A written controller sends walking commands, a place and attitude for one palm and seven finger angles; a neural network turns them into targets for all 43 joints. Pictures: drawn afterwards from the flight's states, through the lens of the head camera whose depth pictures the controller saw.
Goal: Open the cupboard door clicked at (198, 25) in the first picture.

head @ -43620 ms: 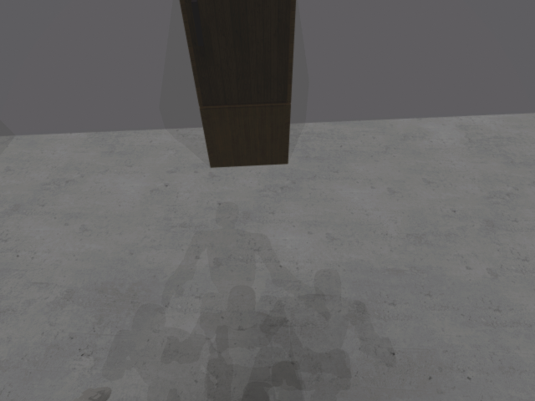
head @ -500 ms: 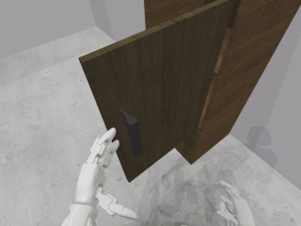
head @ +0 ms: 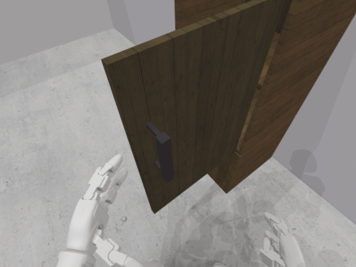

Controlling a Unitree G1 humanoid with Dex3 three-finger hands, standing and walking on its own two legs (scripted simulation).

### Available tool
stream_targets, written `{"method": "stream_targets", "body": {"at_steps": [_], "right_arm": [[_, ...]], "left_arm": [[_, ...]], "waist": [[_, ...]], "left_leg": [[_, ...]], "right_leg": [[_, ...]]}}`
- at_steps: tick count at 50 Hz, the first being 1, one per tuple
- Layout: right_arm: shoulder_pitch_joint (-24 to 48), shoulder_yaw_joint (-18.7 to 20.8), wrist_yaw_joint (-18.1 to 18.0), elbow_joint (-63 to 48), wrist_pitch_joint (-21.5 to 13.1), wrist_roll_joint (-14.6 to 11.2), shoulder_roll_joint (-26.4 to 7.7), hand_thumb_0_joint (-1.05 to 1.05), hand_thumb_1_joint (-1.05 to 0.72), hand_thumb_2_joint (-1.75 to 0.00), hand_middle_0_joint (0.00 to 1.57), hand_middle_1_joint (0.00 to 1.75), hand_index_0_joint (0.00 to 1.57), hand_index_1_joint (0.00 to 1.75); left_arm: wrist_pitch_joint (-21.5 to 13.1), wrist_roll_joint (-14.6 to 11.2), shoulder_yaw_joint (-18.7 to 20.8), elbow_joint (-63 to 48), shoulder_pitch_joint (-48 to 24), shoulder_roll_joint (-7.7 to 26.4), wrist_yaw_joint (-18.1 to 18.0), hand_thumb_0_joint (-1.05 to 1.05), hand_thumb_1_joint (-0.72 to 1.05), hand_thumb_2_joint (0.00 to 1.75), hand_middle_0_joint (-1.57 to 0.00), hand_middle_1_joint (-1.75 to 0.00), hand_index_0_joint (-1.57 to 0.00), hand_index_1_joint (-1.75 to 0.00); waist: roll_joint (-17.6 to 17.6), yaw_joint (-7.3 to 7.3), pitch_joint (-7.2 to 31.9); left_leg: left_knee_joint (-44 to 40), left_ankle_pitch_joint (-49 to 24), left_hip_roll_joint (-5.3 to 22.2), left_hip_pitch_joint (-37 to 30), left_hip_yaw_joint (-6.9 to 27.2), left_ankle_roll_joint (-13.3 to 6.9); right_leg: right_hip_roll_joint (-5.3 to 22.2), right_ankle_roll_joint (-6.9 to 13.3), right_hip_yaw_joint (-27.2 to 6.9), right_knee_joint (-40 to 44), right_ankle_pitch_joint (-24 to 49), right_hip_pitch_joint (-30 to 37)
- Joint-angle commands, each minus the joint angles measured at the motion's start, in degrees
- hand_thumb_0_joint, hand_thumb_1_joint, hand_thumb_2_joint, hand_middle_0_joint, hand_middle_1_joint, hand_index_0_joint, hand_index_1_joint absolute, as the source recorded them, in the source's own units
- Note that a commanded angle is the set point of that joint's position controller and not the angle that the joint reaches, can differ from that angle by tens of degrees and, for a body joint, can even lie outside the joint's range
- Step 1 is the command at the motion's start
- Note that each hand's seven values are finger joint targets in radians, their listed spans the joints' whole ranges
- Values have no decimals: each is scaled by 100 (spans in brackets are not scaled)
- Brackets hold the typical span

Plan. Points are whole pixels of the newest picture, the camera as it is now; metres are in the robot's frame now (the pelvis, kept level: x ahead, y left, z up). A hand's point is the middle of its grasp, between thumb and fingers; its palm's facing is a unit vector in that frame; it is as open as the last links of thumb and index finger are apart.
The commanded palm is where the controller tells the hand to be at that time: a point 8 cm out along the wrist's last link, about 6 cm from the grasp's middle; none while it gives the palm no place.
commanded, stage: draw the hand back to the body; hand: left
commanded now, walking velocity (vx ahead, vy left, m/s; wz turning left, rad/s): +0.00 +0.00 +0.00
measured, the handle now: (160, 154) +0.34 +0.06 +0.09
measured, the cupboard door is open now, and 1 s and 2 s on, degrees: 91 91 91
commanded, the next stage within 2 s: step back with the hand held close in 1.48 s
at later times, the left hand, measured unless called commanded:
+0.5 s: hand (67, 208) +0.20 +0.19 +0.14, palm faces +0.10 -0.97 -0.22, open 15.7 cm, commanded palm +0.16 +0.24 +0.16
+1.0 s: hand (4, 176) +0.21 +0.26 +0.20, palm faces +0.38 -0.84 -0.40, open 10.3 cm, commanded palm +0.17 +0.31 +0.22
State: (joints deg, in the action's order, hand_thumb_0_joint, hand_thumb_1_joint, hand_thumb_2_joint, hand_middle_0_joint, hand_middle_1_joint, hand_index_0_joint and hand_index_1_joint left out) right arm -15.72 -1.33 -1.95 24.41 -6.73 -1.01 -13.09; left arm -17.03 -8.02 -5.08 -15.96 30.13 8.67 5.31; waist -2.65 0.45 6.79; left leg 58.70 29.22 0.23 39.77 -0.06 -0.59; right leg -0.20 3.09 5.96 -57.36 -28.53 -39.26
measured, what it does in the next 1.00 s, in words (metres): rises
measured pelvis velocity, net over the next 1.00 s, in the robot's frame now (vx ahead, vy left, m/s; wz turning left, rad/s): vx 0.03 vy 0.02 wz -0.02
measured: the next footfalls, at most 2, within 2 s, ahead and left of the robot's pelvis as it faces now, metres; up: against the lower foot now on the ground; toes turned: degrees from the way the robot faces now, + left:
none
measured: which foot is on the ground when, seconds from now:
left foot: down 0.00-1.00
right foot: down 0.00-1.00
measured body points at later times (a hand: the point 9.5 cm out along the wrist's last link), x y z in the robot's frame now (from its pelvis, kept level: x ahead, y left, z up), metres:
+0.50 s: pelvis +0.01 +0.01 +0.03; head +0.01 +0.00 +0.48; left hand +0.18 +0.24 +0.15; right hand +0.20 -0.20 -0.03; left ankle +0.00 +0.11 -0.67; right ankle +0.00 -0.09 -0.67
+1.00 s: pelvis +0.03 +0.02 +0.07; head +0.01 +0.00 +0.51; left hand +0.19 +0.30 +0.23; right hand +0.21 -0.19 -0.02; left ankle +0.00 +0.11 -0.67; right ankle +0.00 -0.09 -0.67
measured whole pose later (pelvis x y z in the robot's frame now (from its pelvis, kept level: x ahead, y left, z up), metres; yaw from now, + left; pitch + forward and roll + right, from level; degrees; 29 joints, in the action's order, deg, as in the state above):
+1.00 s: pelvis +0.03 +0.02 +0.07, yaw -1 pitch -4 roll -1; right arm -11.6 -2.9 -4.3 35.5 -6.4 0.2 -12.9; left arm -3.9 -2.7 14.3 -23.3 29.2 19.1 -7.0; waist -3.5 3.9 -0.5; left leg 25.7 16.7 -1.0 5.5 -1.8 -2.0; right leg -0.4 1.0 3.6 -24.1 -15.2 -5.3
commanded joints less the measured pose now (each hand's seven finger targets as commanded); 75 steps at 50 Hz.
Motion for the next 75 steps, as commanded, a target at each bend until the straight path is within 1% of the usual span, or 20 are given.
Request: {"method": "stream_targets", "body": {"at_steps": [1, 4, 7, 15, 17, 20, 21, 22, 23, 26, 28, 35, 44, 49, 55, 57, 63, 69, 73, 75], "right_arm": [[414, 218, -60, -1055, -335, -63, -508, 0, -90, -90, 20, 30, 20, 30], [462, 197, -99, -982, -352, -82, -531, 0, -90, -90, 20, 30, 20, 30], [465, 164, -124, -963, -414, -103, -568, 0, -90, -90, 20, 30, 20, 30], [541, 132, -193, -815, -545, -132, -589, 0, -90, -90, 20, 30, 20, 30], [548, 126, -206, -797, -594, -157, -601, 0, -90, -90, 20, 30, 20, 30], [569, 112, -231, -712, -652, -164, -630, 0, -90, -90, 20, 30, 20, 30], [576, 145, -370, -702, -534, -70, -598, 0, -90, -90, 20, 30, 20, 30], [535, 80, -396, -680, -495, -26, -473, 0, -90, -90, 20, 30, 20, 30], [527, 64, -393, -601, -441, -19, -472, 0, -90, -90, 20, 30, 20, 30], [684, 50, -405, -487, -358, 24, -516, 0, -90, -90, 20, 30, 20, 30], [767, 37, -428, -412, -350, 36, -519, 0, -90, -90, 20, 30, 20, 30], [987, 3, -397, -115, -415, 91, -530, 0, -90, -90, 20, 30, 20, 30], [1133, 102, -314, 148, -322, 127, -580, 0, -90, -90, 20, 30, 20, 30], [1154, 135, -270, 217, -305, 127, -592, 0, -90, -90, 20, 30, 20, 30], [1212, 181, -256, 273, -225, 112, -588, 0, -90, -90, 20, 30, 20, 30], [1217, 196, -223, 295, -191, 98, -591, 0, -90, -90, 20, 30, 20, 30], [1242, 247, -215, 274, -179, 112, -621, 0, -90, -90, 20, 30, 20, 30], [1293, 213, -249, 329, -270, 110, -597, 0, -90, -90, 20, 30, 20, 30], [1285, 223, -236, 342, -281, 106, -561, 0, -90, -90, 20, 30, 20, 30], [1300, 229, -239, 360, -276, 101, -568, 0, -90, -90, 20, 30, 20, 30]], "left_arm": [[-191, -130, 546, -1602, -14, 462, -88, 0, -50, 30, -15, -30, -15, -30], [3, -271, 764, -1463, 180, 547, -14, 0, -50, 30, -15, -30, -15, -30], [103, -376, 778, -1671, 84, 572, 143, 0, -50, 30, -15, -30, -15, -30], [320, -639, 1371, -1832, 61, 938, 398, 0, -50, 30, -15, -30, -15, -30], [347, -699, 1387, -1984, 13, 944, 474, 0, -43, 33, -15, -30, -15, -30], [472, -798, 1543, -1941, -49, 1051, 589, 0, -32, 37, -16, -30, -16, -30], [647, 77, 1686, -2358, -83, 1860, -205, 0, -29, 39, -16, -30, -16, -30], [811, 163, 1441, -2277, 200, 1332, -551, 0, -26, 40, -16, -30, -16, -30], [939, 305, 1270, -2125, 312, 1154, -745, 0, -22, 42, -16, -30, -16, -30], [1046, 465, 1392, -2190, 124, 1333, -1051, 0, -12, 47, -16, -30, -16, -30], [1049, 533, 1511, -2195, -33, 1434, -1171, 0, -5, 50, -17, -30, -17, -30], [992, 584, 1860, -2151, -240, 1593, -1309, 0, 20, 60, -18, -30, -18, -30], [955, 545, 2494, -1884, -426, 1893, -1309, 0, 51, 74, -19, -30, -19, -30], [918, 537, 2815, -2025, -580, 2078, -1321, 0, 69, 81, -19, -30, -19, -30], [898, 441, 3181, -1812, -804, 2214, -1316, 0, 90, 90, -20, -30, -20, -30], [919, 432, 2929, -1601, -661, 1927, -1261, 0, 90, 90, -20, -30, -20, -30], [881, 455, 2986, -1860, -805, 2108, -1267, 0, 90, 90, -20, -30, -20, -30], [840, 478, 3125, -2018, -922, 2291, -1312, 0, 90, 90, -20, -30, -20, -30], [836, 439, 3045, -1790, -789, 2121, -1282, 0, 90, 90, -20, -30, -20, -30], [834, 436, 2988, -1758, -800, 2068, -1263, 0, 90, 90, -20, -30, -20, -30]], "waist": [[243, 13, 851], [476, 37, 650], [228, 9, 538], [187, 77, 400], [2, 86, 430], [124, 75, 390], [-58, 325, 372], [-81, 201, 154], [-65, 171, -64], [193, 172, -87], [58, 169, -185], [-119, 250, -276], [56, 334, -385], [-279, 371, -275], [-43, 380, -438], [-18, 341, -571], [6, 360, -286], [-332, 390, -399], [-15, 366, -574], [-190, 361, -593]], "left_leg": [[-991, -1390, -152, -521, 159, -79], [-1121, -1371, -125, -544, 194, -75], [-1248, -1394, -109, -735, 203, -68], [-1495, -1579, -108, -1047, 235, -59], [-1579, -1708, -93, -1249, 254, -48], [-1661, -1810, -84, -1354, 282, -56], [-1930, -1866, 4, -1469, 179, -83], [-2049, -1856, -31, -1596, 178, -71], [-2132, -1896, 9, -1693, 184, -72], [-2413, -2006, 44, -2031, 204, -97], [-2611, -1947, 38, -2244, 173, -98], [-3256, -2475, 84, -2830, 224, -51], [-3649, -2933, 114, -3208, 113, -34], [-3690, -3473, 129, -3414, 103, 4], [-3791, -3235, 119, -3423, 52, -28], [-3809, -3168, 125, -3448, 25, -45], [-3785, -3117, 101, -3550, -2, -91], [-3801, -2997, 73, -3513, 24, -50], [-3841, -2829, 75, -3481, 6, -74], [-3836, -2820, 81, -3510, -17, -81]], "right_leg": [[2, -194, -576, 1233, 1558, 1079], [-22, -208, -526, 1375, 1534, 1200], [-32, -208, -467, 1450, 1533, 1189], [-40, -204, -404, 1688, 1697, 1485], [-60, -189, -337, 1702, 1819, 1515], [-67, -208, -308, 1802, 1965, 1637], [97, -131, -649, 2126, 1892, 1893], [127, -141, -557, 2265, 1828, 1881], [120, -161, -487, 2329, 1797, 1873], [110, -185, -439, 2589, 1835, 2163], [110, -187, -438, 2774, 1753, 2280], [95, -163, -351, 3164, 2068, 2967], [58, -161, -395, 3567, 2538, 3478], [59, -154, -423, 3618, 2853, 3644], [51, -165, -446, 3754, 2850, 3669], [50, -184, -449, 3803, 2808, 3578], [65, -192, -505, 3826, 2874, 3694], [65, -153, -521, 3884, 2748, 3681], [53, -182, -519, 3946, 2630, 3583], [74, -182, -550, 3970, 2620, 3565]]}}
